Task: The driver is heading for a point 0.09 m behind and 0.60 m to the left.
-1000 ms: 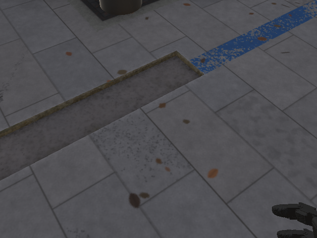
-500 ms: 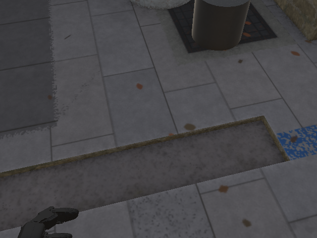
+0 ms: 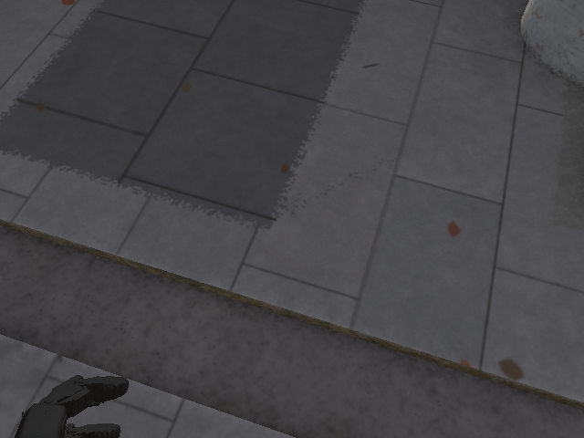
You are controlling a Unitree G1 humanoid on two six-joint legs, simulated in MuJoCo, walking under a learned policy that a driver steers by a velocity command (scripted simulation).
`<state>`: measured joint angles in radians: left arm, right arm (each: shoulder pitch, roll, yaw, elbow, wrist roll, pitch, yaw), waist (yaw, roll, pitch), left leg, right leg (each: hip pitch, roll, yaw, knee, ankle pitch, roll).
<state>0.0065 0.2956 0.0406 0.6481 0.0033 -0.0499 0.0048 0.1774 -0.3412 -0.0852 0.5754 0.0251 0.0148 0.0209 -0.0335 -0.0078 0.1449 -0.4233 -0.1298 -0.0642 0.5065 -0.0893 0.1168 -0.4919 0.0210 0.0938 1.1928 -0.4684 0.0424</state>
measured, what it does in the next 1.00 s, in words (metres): walks ahead, turning left: right foot, then left foot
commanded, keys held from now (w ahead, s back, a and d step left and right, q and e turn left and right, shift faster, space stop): w+shift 0.34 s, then shift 0.14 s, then q+shift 0.48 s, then w+q+shift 0.04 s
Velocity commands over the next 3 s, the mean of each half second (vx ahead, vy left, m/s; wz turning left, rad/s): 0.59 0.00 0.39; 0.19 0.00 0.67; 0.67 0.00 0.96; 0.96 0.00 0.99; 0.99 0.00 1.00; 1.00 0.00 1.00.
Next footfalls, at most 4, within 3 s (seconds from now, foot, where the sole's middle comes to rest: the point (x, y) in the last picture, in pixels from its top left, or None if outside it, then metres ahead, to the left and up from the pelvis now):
0.26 right None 0.19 -0.18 -0.76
0.68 left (247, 398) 0.46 0.09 -0.78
1.02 right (313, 303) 0.68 -0.07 -0.76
1.50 left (222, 389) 0.49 0.15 -0.81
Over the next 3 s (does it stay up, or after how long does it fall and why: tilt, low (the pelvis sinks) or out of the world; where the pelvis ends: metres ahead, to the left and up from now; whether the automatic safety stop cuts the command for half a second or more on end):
stays up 0.33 1.46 -0.01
